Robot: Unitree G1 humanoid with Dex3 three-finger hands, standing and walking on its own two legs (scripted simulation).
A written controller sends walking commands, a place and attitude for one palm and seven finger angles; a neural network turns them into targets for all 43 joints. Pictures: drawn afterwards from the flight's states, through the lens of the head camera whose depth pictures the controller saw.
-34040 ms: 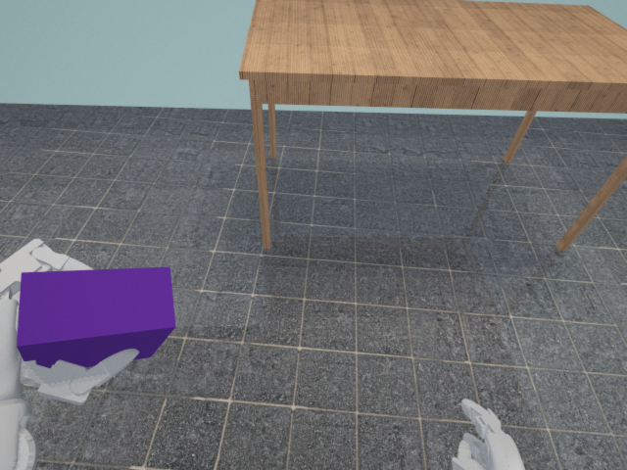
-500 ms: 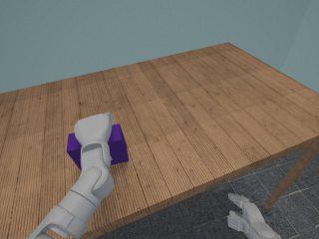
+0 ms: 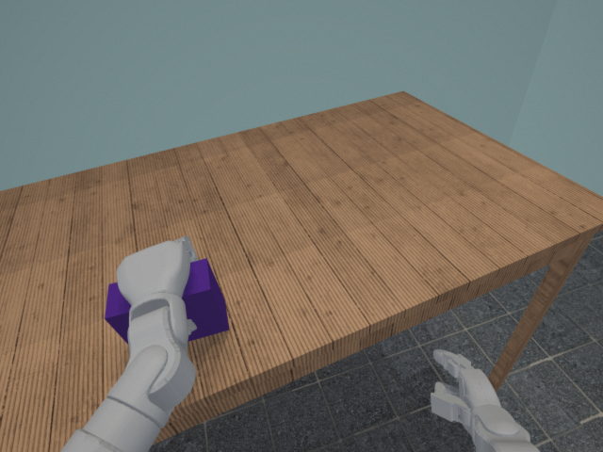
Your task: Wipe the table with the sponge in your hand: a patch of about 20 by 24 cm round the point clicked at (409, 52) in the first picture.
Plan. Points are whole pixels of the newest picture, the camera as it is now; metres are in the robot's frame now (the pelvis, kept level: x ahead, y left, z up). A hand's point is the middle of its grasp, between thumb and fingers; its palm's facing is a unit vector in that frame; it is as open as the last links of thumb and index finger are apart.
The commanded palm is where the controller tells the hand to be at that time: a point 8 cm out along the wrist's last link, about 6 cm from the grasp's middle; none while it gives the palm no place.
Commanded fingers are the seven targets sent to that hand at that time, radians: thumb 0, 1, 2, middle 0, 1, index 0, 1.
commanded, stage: wipe back along the third lane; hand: left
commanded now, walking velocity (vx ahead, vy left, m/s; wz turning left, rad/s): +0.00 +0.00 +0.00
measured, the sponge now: (176, 314) +0.29 +0.23 +0.04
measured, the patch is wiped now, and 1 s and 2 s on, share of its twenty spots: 1.00 1.00 1.00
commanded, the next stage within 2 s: slide back across to the middle lane in 0.16 s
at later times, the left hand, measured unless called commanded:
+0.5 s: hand (168, 314) +0.26 +0.21 +0.10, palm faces +0.14 -0.21 -0.97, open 9.8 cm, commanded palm +0.21 +0.21 +0.15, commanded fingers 0.00 0.10 1.30 -1.20 -1.60 -1.20 -1.60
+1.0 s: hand (118, 341) +0.22 +0.26 +0.09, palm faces +0.08 -0.17 -0.98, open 9.8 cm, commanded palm +0.18 +0.26 +0.15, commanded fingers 0.00 0.10 1.30 -1.20 -1.60 -1.20 -1.60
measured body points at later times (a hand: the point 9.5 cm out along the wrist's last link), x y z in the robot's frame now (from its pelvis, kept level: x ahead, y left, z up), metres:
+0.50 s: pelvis +0.00 -0.02 +0.00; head -0.05 -0.06 +0.45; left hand +0.24 +0.21 +0.15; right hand +0.25 -0.22 -0.06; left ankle -0.01 +0.11 -0.74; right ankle -0.01 -0.08 -0.74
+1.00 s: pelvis -0.02 -0.01 +0.00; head -0.06 -0.05 +0.45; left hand +0.21 +0.26 +0.15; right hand +0.23 -0.21 -0.07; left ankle -0.01 +0.11 -0.74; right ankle -0.01 -0.08 -0.74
